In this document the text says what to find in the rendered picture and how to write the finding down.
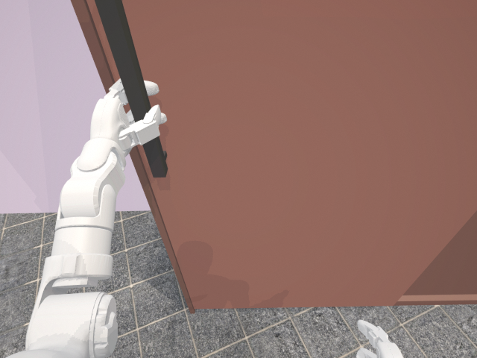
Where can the handle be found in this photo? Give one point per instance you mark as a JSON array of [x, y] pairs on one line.
[[118, 34]]

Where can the robot left forearm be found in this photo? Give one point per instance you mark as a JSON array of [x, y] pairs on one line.
[[85, 220]]

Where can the left robot upper arm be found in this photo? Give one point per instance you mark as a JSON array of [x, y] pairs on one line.
[[79, 325]]

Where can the wardrobe door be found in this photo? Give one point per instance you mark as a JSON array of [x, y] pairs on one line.
[[320, 153], [454, 269]]

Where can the left robot hand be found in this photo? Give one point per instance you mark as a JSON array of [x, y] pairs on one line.
[[110, 121]]

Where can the right robot hand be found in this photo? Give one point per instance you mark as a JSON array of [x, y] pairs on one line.
[[378, 338]]

